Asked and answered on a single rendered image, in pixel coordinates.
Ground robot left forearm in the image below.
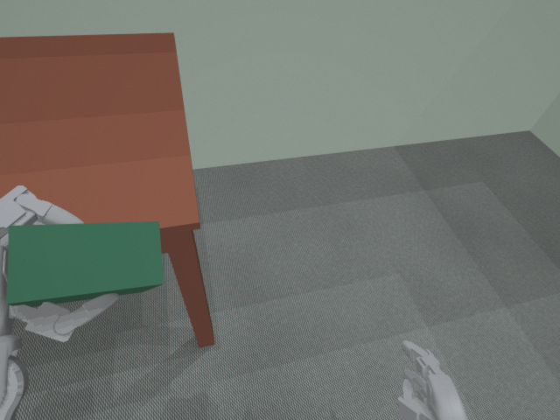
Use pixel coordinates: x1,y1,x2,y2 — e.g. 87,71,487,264
0,335,29,420

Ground table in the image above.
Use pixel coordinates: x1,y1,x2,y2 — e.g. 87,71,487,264
0,32,215,348

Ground left robot hand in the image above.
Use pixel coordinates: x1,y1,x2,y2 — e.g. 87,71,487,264
0,185,120,342

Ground right robot hand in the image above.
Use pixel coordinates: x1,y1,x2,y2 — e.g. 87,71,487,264
398,340,468,420

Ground sponge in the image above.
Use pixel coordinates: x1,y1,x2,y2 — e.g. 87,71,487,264
7,221,164,307

